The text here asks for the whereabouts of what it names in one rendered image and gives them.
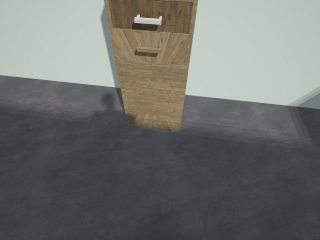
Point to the cabinet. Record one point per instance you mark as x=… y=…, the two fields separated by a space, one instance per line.
x=153 y=85

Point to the drawer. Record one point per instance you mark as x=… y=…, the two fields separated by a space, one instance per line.
x=176 y=15

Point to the handle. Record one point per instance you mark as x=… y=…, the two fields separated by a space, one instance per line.
x=149 y=49
x=142 y=20

